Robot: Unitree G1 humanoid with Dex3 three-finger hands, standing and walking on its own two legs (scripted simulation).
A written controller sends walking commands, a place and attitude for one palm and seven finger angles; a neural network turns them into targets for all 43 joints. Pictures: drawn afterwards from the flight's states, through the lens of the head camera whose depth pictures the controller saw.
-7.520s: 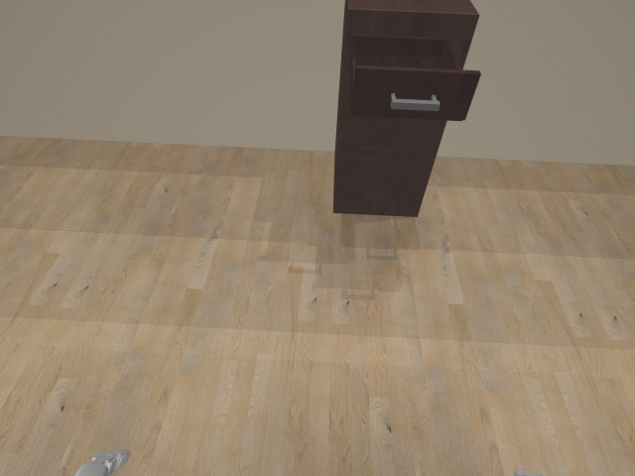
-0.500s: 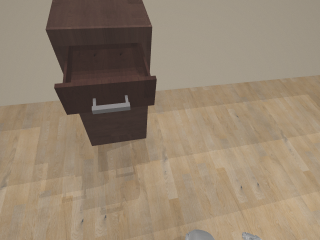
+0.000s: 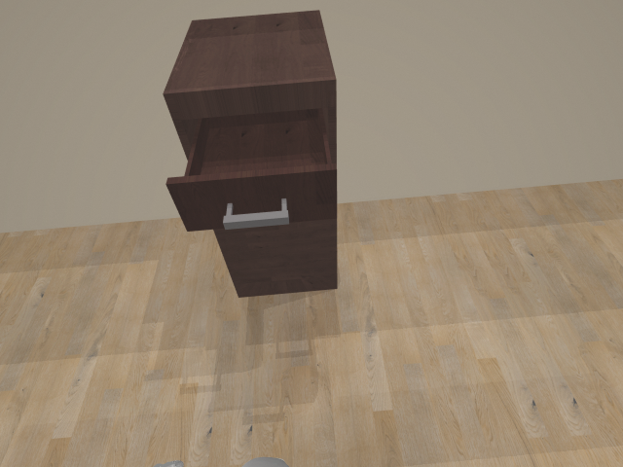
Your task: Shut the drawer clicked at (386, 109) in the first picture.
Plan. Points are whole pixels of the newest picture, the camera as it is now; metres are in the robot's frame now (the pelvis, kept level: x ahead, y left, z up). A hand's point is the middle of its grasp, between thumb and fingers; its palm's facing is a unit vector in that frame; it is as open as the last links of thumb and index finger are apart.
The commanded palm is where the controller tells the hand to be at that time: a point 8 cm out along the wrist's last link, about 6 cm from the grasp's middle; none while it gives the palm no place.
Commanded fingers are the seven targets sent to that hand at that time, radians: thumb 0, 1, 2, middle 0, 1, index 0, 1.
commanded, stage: take the last steps up to it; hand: left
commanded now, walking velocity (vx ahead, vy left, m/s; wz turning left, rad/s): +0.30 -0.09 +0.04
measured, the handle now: (256, 212) +0.59 +0.14 -0.07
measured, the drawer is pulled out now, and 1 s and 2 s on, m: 0.23 0.23 0.23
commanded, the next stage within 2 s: come to a stop and stand still in 0.90 s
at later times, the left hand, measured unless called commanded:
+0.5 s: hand out of the picture +0.02 +0.23 -0.18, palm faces +0.06 -0.99 -0.14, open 7.4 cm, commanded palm none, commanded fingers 0.00 0.90 0.90 -0.20 -0.30 -0.20 -0.30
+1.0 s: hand (257, 377) +0.29 +0.12 -0.16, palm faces +0.01 -0.98 -0.22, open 7.2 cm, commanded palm none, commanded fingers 0.00 0.90 0.90 -0.20 -0.30 -0.20 -0.30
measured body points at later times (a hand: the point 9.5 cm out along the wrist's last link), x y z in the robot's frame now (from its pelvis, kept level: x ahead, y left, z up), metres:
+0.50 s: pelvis +0.05 +0.04 +0.01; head +0.05 +0.08 +0.45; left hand +0.02 +0.28 -0.16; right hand +0.02 -0.18 -0.14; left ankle -0.03 +0.15 -0.74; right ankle +0.09 -0.11 -0.66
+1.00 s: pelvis +0.21 -0.06 +0.00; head +0.22 -0.08 +0.45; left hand +0.29 +0.17 -0.15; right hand +0.22 -0.30 -0.16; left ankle +0.20 +0.07 -0.66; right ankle +0.25 -0.12 -0.74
